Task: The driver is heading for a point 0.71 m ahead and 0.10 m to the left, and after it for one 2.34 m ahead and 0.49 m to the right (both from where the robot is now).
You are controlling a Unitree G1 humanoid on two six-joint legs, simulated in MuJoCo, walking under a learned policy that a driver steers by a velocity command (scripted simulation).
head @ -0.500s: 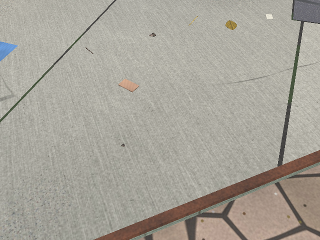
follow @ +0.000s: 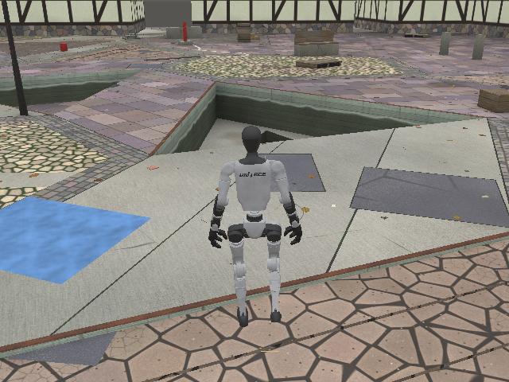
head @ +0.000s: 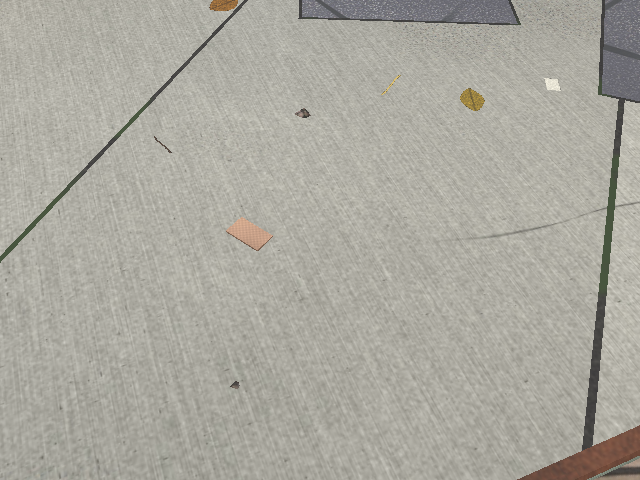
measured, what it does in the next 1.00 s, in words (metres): climbs: right foot 0.04 m higher, then left foot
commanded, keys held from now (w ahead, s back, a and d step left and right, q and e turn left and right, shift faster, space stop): w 0.46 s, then w+q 0.42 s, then w+e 0.12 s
